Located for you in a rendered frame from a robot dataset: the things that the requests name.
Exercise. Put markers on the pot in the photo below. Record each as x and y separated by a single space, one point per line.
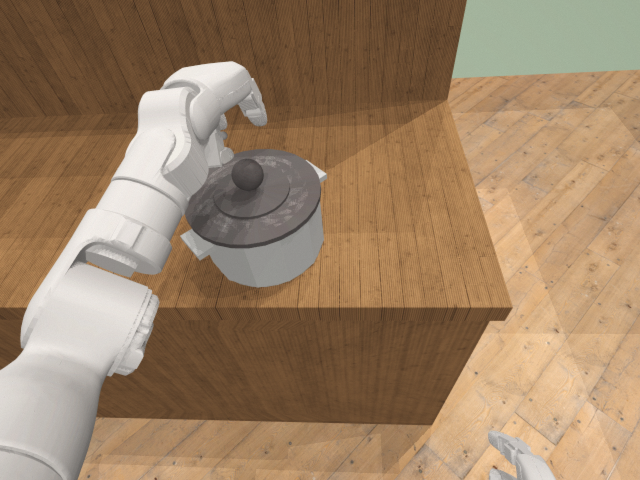
269 265

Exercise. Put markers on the knob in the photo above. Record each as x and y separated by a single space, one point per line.
247 174

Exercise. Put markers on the robot left upper arm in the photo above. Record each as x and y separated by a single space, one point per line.
95 324

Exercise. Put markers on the lid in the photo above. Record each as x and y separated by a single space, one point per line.
225 215

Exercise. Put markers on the table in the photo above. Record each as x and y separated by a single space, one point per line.
379 328

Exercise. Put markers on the right robot hand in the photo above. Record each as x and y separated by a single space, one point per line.
518 453

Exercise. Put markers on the left robot hand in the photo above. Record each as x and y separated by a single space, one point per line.
232 85

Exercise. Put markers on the left robot forearm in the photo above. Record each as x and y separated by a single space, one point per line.
133 223

